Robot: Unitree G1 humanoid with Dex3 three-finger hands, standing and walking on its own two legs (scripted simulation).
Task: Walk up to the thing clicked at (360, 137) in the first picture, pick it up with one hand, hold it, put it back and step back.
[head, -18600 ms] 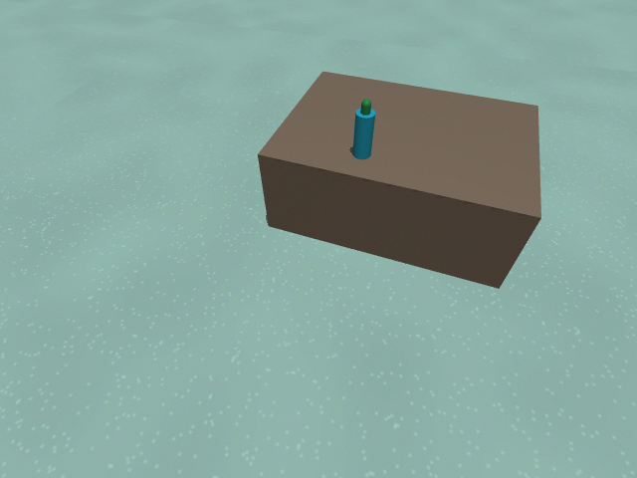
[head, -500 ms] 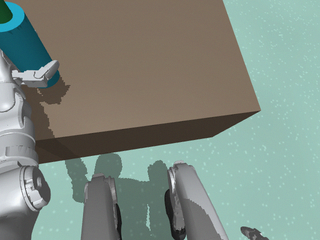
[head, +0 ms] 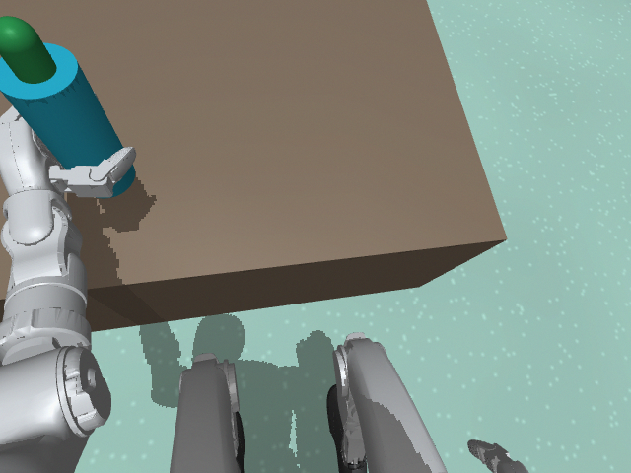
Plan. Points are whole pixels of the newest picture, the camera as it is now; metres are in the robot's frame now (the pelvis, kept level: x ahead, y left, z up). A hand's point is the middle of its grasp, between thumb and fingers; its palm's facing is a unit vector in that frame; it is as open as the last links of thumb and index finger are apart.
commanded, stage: lift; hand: left
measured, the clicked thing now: (68, 117) +0.52 +0.22 +0.05
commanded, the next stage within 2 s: hold in 1.52 s
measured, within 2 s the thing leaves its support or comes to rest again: neither
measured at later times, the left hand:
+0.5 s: hand (60, 159) +0.44 +0.21 +0.09, palm faces +0.22 -0.97 -0.05, open 9.5 cm
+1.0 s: hand (17, 168) +0.39 +0.19 +0.16, palm faces +0.22 -0.97 -0.05, open 9.5 cm
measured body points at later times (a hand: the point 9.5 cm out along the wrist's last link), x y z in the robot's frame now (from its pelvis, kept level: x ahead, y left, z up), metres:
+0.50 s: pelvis +0.02 +0.00 +0.08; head +0.15 +0.03 +0.51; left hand +0.43 +0.26 +0.09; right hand +0.10 -0.26 -0.05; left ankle +0.05 +0.13 -0.52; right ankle +0.06 -0.14 -0.52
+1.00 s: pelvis +0.03 +0.00 +0.14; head +0.11 +0.02 +0.58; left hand +0.38 +0.25 +0.17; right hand +0.17 -0.24 +0.02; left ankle +0.05 +0.13 -0.52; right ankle +0.06 -0.14 -0.52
